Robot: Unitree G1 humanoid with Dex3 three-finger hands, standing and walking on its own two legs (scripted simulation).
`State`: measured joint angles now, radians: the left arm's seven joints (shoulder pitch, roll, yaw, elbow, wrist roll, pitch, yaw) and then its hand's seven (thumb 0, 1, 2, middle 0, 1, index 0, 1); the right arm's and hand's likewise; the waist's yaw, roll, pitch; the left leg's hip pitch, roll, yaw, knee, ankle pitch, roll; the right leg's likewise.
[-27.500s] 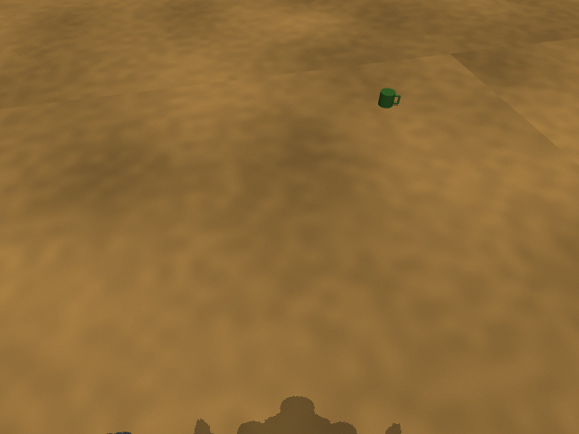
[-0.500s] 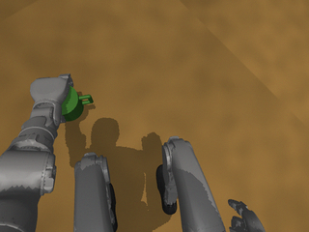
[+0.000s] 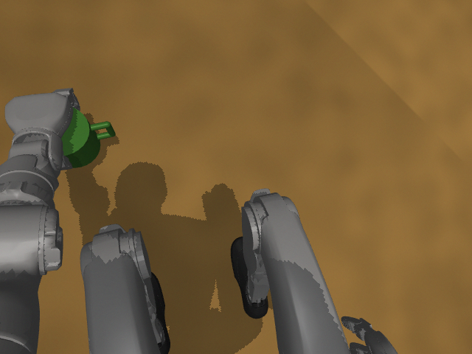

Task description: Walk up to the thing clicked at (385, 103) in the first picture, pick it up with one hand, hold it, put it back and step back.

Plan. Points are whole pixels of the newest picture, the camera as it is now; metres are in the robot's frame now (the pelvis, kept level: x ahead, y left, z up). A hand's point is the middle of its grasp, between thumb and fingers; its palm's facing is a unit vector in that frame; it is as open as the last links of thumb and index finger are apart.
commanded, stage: crouch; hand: left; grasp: from above
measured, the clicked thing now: (77, 136) +0.50 +0.19 -0.21
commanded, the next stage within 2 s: lower in 0.42 s
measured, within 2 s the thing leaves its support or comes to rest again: rests again in 1.46 s
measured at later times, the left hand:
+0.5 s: hand (60, 135) +0.51 +0.22 -0.21, palm faces -0.46 -0.03 -0.89, open 11.8 cm
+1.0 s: hand (76, 137) +0.52 +0.21 -0.26, palm faces -0.46 -0.03 -0.89, open 11.8 cm
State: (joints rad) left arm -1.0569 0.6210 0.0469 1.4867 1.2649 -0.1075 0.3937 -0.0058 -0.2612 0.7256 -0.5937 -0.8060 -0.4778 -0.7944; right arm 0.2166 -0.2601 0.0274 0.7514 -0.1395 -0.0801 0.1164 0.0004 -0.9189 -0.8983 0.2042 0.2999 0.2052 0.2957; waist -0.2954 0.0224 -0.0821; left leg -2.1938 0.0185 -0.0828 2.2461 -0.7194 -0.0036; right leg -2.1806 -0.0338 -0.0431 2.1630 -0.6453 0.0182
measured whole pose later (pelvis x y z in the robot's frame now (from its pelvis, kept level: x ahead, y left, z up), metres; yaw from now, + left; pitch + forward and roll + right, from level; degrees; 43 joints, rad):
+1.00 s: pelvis +0.00 +0.00 -0.06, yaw -4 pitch +35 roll -9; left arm -1.17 0.79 0.08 1.64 1.30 -0.12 0.46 -0.01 -0.26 0.72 -0.60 -0.80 -0.48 -0.79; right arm 0.21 -0.31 0.14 0.72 -0.20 -0.14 0.19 0.00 -0.92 -0.90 0.20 0.30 0.20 0.30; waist -0.38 -0.02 0.06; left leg -2.35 0.01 -0.15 2.46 -0.73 -0.01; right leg -2.31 -0.02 -0.09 2.33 -0.63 0.03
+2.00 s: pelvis -0.01 +0.01 -0.07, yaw -8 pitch +31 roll -12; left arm -1.21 0.96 0.12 1.78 1.32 -0.15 0.55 0.00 -0.22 0.71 -0.54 -0.84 -0.43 -0.82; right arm 0.20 -0.36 0.25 0.66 -0.23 -0.22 0.26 0.00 -0.91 -0.90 0.20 0.30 0.20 0.30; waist -0.46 -0.08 0.16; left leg -2.35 0.02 -0.22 2.52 -0.73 0.00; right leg -2.29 0.00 -0.14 2.33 -0.60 0.05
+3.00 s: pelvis -0.01 +0.01 -0.07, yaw -8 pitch +31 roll -13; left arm -1.20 0.97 0.09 1.72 1.29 -0.14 0.53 0.00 -0.49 1.06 -0.10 -1.12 -0.11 -1.11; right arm 0.21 -0.36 0.28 0.65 -0.23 -0.22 0.25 0.00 -0.90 -0.90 0.20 0.30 0.20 0.30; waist -0.46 -0.09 0.16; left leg -2.35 0.02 -0.23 2.51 -0.72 0.00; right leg -2.28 0.01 -0.15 2.31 -0.59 0.05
